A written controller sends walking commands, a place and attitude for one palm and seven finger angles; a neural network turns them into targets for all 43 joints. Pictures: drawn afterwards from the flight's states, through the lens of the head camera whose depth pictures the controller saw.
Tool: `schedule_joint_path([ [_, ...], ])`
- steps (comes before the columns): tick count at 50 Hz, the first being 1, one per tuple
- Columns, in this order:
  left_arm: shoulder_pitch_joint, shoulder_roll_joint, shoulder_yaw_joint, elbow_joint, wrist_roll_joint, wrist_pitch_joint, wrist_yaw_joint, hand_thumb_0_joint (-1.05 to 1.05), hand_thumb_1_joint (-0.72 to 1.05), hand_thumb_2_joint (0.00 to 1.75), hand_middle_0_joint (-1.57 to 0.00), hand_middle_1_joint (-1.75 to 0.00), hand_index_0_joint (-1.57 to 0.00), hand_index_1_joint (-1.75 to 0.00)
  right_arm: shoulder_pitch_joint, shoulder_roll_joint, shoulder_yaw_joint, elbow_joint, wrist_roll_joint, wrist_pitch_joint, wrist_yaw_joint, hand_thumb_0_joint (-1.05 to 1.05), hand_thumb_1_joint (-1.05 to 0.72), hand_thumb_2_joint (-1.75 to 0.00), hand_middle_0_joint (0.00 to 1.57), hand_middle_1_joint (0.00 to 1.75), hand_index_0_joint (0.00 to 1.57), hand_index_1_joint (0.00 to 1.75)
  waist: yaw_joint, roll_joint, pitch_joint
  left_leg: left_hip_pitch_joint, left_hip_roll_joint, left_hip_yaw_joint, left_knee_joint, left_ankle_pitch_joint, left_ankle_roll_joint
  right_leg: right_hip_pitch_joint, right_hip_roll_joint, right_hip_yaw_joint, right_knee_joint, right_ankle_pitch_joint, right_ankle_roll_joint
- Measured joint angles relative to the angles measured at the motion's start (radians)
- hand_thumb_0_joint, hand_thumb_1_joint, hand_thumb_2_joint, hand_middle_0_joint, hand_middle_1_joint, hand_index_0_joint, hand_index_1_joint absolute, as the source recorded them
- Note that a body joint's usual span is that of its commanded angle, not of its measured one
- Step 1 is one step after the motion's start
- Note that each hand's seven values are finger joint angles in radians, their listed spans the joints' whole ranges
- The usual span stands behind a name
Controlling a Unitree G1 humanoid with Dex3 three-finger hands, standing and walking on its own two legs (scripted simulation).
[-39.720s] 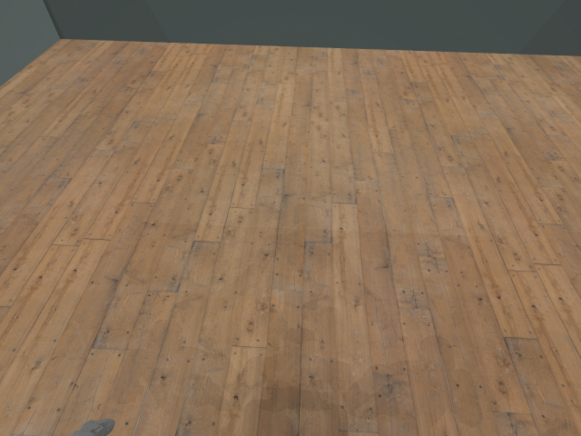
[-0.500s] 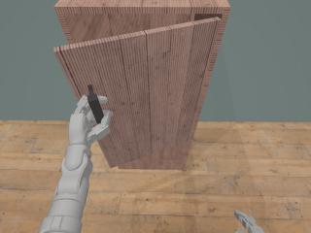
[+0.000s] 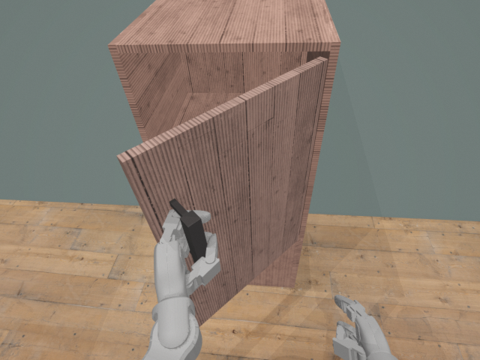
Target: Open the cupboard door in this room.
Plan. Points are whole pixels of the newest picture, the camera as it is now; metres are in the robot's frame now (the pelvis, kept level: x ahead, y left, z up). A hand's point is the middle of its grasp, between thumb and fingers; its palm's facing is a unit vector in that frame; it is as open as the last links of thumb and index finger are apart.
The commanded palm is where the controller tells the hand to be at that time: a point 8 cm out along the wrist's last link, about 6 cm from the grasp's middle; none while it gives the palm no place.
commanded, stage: open thumb and fingers to let go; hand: left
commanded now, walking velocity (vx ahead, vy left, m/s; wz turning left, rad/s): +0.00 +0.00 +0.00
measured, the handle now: (190, 235) +0.30 +0.09 +0.08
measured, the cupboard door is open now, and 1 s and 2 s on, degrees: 47 42 45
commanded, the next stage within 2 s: slide the hand sideways off the handle in 0.82 s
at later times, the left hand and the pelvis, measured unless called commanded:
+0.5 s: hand (201, 252) +0.26 +0.07 +0.09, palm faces +0.33 -0.94 -0.01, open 12.2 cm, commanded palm +0.22 +0.11 +0.08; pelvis -0.02 +0.00 +0.00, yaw +0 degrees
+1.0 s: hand (196, 255) +0.26 +0.08 +0.09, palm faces +0.14 -0.99 -0.04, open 15.6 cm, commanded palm +0.22 +0.11 +0.08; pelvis -0.02 +0.03 +0.00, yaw +0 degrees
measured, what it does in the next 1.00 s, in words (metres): stands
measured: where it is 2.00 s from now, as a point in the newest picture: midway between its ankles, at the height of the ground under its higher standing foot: outside the picture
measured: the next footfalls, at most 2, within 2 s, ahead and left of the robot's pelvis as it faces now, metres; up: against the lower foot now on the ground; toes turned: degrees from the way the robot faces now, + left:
none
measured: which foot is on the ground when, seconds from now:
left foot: down 0.00-1.00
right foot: down 0.00-1.00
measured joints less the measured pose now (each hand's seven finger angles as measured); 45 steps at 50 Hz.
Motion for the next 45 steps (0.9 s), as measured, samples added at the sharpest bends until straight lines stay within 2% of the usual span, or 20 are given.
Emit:
schedule_joint_path([
  [4,-0.058,-0.025,0.03,0.056,0.004,-0.01,0.035,0.03,0.65,0.75,-0.35,-1.31,-0.37,-1.33,-0.002,-0.02,-0.011,0.033,-0.009,-0.008,-0.019,0.01,-0.91,-0.9,0.2,0.3,0.2,0.3,0.011,-0.001,0.01,-0.007,-0.003,-0.014,0.002,0.009,0.004,-0.003,-0.002,-0.013,0.003,0.001,-0.007],
  [11,-0.08,-0.049,0.085,0.086,0.012,-0.045,0.031,0.03,0.52,0.72,-0.36,-1.29,-0.37,-1.31,0.017,-0.031,-0.026,0.038,-0.007,-0.022,-0.029,0.01,-0.91,-0.9,0.2,0.3,0.19,0.3,0.024,-0.012,0.01,-0.014,-0.01,-0.024,-0.021,0.031,0.005,-0.018,-0.003,-0.013,-0.003,0.015,-0.015],
  [19,-0.102,-0.054,0.091,0.116,0.014,-0.079,0.021,0.02,0.13,0.56,-0.34,-1.26,-0.34,-1.26,0.023,-0.033,-0.028,0.04,-0.005,-0.033,-0.04,0.01,-0.91,-0.9,0.2,0.3,0.19,0.3,0.024,-0.013,0.017,-0.028,-0.014,-0.025,-0.018,0.038,0.009,-0.031,-0.006,-0.011,-0.001,0.024,-0.013],
  [27,-0.143,-0.058,0.086,0.158,0.02,-0.081,0.031,0.01,-0.3,0.38,-0.32,-1.19,-0.31,-1.19,0.018,-0.02,-0.022,0.043,-0.004,-0.034,-0.042,0.01,-0.91,-0.9,0.2,0.3,0.19,0.3,0.028,-0.016,0.018,-0.033,-0.019,-0.019,-0.014,0.041,0.004,-0.034,-0.012,-0.003,-0.004,0.034,-0.001],
  [34,-0.154,-0.051,0.054,0.165,0.023,-0.069,0.038,0.0,-0.45,0.32,-0.29,-0.98,-0.27,-0.98,0.015,-0.007,-0.013,0.034,-0.002,-0.031,-0.036,0.01,-0.91,-0.9,0.2,0.3,0.2,0.3,0.027,-0.022,0.015,-0.032,-0.025,-0.006,0.0,0.033,0.013,-0.032,-0.018,0.011,-0.001,0.037,0.015],
  [45,-0.194,-0.047,0.018,0.173,0.025,-0.017,0.049,-0.01,-0.49,0.3,-0.26,-0.54,-0.26,-0.55,-0.005,0.006,-0.003,0.027,0.001,-0.002,-0.017,0.01,-0.91,-0.9,0.2,0.3,0.2,0.3,0.027,-0.03,0.015,-0.035,-0.032,0.012,0.025,0.018,0.033,-0.033,-0.025,0.029,0.01,0.037,0.035],
])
